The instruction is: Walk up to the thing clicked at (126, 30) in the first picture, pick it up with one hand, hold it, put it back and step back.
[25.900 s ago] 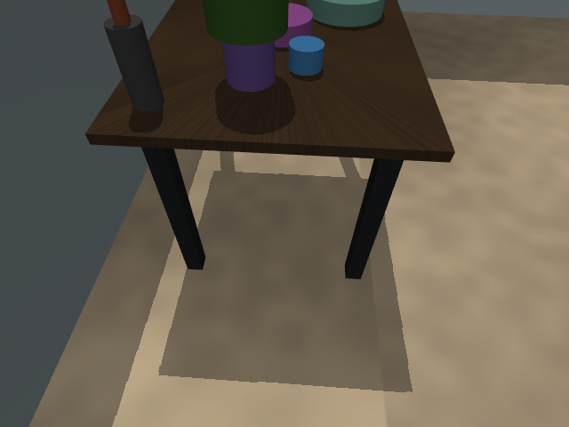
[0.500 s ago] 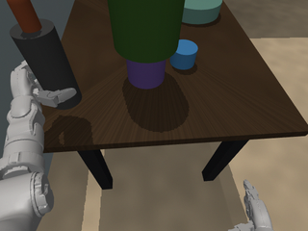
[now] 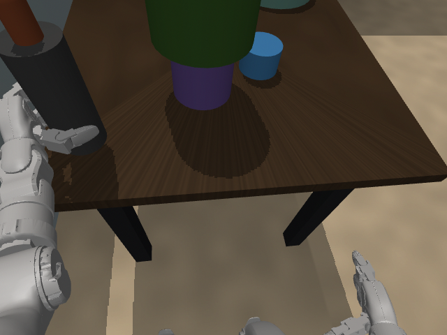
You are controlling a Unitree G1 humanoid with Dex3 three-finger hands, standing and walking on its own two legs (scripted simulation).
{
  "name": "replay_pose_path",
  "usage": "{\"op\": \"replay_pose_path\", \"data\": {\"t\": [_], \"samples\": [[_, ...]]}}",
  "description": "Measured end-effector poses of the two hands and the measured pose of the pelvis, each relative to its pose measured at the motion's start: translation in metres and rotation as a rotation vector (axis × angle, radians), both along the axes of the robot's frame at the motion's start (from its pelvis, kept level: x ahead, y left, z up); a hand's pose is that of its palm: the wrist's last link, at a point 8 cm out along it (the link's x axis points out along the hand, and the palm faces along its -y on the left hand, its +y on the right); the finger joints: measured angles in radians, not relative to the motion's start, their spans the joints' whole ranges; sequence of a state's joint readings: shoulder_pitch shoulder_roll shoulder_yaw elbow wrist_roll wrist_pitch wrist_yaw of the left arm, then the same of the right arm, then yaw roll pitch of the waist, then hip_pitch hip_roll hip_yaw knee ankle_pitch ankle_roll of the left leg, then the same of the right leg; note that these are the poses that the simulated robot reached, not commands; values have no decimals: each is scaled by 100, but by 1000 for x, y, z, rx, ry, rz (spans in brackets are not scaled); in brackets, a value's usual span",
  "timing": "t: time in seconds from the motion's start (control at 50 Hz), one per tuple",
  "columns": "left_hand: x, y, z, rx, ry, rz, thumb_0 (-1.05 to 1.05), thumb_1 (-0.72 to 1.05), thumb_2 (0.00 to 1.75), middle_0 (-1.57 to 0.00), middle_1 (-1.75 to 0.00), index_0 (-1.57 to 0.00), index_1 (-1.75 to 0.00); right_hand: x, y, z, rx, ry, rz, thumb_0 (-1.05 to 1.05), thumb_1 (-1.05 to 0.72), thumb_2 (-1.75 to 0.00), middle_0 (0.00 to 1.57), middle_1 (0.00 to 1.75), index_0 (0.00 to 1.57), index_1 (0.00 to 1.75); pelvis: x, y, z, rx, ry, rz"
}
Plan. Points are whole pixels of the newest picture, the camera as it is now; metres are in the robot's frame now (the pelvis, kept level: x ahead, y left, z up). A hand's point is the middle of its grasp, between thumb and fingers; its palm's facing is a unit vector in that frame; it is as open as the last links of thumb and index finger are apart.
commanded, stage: lower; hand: left
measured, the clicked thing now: (52, 80) +0.48 +0.21 +0.18
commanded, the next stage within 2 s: loosen in 0.70 s
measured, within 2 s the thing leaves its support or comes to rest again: rests again in 0.54 s
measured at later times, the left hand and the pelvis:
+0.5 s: hand (70, 124) +0.49 +0.23 +0.08, palm faces +0.23 -0.97 +0.02, open 11.1 cm; pelvis +0.00 +0.00 -0.01, yaw +0 degrees
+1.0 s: hand (72, 127) +0.49 +0.23 +0.07, palm faces +0.24 -0.97 +0.02, open 11.1 cm; pelvis -0.01 +0.00 -0.02, yaw +0 degrees
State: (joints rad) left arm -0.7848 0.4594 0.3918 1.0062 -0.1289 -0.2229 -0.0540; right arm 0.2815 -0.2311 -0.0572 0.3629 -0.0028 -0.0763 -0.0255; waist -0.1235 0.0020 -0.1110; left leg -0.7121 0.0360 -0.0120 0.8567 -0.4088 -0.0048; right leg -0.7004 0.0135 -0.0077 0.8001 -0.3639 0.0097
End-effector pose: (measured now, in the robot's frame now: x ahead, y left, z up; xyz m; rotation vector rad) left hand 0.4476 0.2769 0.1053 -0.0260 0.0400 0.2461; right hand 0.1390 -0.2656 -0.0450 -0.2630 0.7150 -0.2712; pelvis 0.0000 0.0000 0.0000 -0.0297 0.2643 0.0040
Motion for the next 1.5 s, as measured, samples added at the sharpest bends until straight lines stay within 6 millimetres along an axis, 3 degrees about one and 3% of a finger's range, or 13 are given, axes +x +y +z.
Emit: {"op": "replay_pose_path", "data": {"t": [0.42, 0.68, 0.9, 1.0, 1.12, 1.3, 1.5], "samples": [[5, 0, -24, -2, 1, -12, -1, -61, 88, -76, -109, -78, -109, 9, 9, 5, 1, -22, 34, -1, 50, -6, 6, 6, 6, 5, 5, 2, -9, -5, 29, 1], [5, -3, -38, -1, 4, -9, -1, -61, 88, -76, -109, -78, -109, 3, 8, 8, -22, -24, 47, -1, 50, -6, 6, 6, 6, 5, 0, 3, -14, -8, 43, 1], [6, -1, -38, 0, -13, -1, -1, -61, 87, -77, -107, -80, -107, -4, 8, 6, -30, -16, 44, -1, 50, -6, 6, 6, 6, 5, -6, 3, -18, -9, 50, -1], [6, -1, -39, 0, -13, 1, -1, -59, 79, -83, -98, -85, -97, -4, 8, 7, -31, -24, 46, -1, 50, -5, 6, 6, 6, 5, -6, 4, -19, -8, 53, -1], [7, -1, -38, -3, -18, 1, -1, -56, 58, -81, -80, -84, -79, -4, 9, 7, -31, -16, 41, -1, 50, -5, 6, 6, 6, 5, -4, 4, -19, -8, 55, -2], [8, 0, -38, -2, -17, 0, -1, -60, 27, -57, -45, -58, -45, 0, 10, 6, -24, -15, 43, -1, 50, -5, 6, 6, 6, 5, -1, 5, -19, -9, 56, -2], [8, 5, -34, 3, -26, 3, -1, -61, 8, -24, -16, -24, -16, 3, 12, 9, -21, -14, 42, -1, 51, -6, 6, 6, 6, 5, 2, 6, -18, -9, 51, -3]]}}
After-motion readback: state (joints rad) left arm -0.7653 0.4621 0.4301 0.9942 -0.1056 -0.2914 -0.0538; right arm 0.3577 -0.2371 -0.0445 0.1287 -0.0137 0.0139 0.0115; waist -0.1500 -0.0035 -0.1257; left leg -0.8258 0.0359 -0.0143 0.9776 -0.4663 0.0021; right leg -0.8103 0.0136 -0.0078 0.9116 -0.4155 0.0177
